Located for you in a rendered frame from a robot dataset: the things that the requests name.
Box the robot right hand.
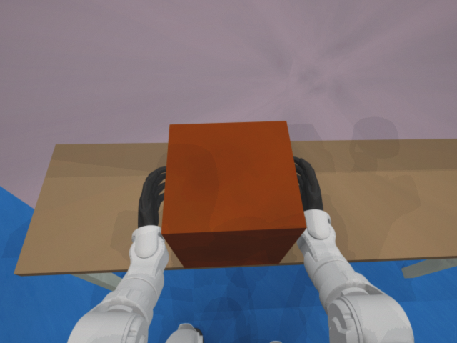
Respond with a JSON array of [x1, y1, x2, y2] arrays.
[[293, 156, 323, 211]]

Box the robot left hand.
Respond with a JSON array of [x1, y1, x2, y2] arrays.
[[138, 166, 166, 228]]

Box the left robot shin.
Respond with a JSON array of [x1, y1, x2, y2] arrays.
[[177, 324, 197, 333]]

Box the left robot forearm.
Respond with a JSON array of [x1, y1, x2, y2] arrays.
[[67, 225, 169, 343]]

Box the carton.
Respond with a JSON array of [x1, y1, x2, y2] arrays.
[[161, 121, 307, 268]]

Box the table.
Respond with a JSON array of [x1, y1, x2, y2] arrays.
[[14, 139, 457, 291]]

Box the robot right upper arm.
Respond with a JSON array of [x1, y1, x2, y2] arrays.
[[328, 294, 413, 343]]

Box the robot left upper arm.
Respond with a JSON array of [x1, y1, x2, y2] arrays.
[[69, 312, 149, 343]]

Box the right robot forearm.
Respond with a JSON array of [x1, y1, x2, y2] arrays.
[[297, 209, 414, 343]]

